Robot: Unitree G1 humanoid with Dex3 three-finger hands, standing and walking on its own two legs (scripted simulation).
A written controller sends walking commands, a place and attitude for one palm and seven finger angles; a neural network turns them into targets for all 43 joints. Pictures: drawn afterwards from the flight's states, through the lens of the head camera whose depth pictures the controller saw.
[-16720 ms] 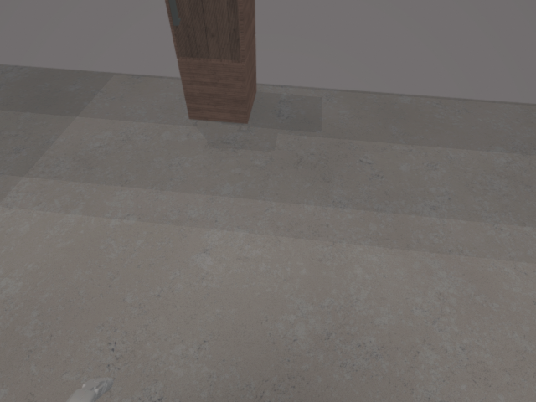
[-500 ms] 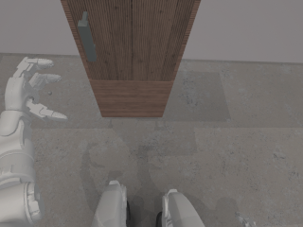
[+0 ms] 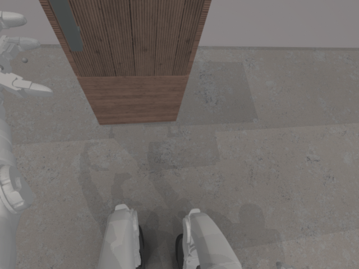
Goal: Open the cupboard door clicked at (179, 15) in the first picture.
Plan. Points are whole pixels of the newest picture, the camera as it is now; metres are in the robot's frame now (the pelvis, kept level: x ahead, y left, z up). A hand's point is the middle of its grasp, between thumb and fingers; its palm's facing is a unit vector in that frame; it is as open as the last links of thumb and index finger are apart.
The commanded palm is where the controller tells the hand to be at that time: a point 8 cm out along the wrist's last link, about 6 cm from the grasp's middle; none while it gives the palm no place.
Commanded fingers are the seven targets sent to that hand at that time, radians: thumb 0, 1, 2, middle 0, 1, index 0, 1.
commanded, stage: move the hooked fingers beside the handle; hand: left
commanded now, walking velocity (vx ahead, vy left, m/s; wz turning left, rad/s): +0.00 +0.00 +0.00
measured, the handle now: (68, 16) +0.64 +0.22 +0.06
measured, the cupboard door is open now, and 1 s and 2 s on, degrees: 0 0 0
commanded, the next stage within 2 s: slide the fingers in behind the handle in 1.88 s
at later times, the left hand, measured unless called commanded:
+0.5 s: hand (38, 34) +0.59 +0.28 +0.04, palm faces +0.07 -1.00 -0.02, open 14.0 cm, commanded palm +0.59 +0.28 +0.05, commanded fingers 0.00 -0.50 0.30 -0.30 -1.20 -0.30 -1.20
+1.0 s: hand (44, 37) +0.59 +0.27 +0.04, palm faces +0.08 -1.00 +0.00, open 14.0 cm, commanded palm +0.59 +0.28 +0.04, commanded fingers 0.00 -0.50 0.30 -0.30 -1.20 -0.30 -1.20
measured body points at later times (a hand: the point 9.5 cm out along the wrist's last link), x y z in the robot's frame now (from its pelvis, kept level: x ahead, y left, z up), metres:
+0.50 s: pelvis +0.00 +0.01 -0.02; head +0.23 +0.06 +0.36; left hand +0.58 +0.33 +0.05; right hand -0.03 -0.25 -0.11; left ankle +0.07 +0.10 -0.58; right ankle +0.02 -0.11 -0.58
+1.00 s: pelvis +0.01 +0.01 -0.01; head +0.23 +0.07 +0.38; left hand +0.58 +0.32 +0.04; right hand +0.01 -0.27 -0.09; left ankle +0.07 +0.10 -0.58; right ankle +0.02 -0.11 -0.58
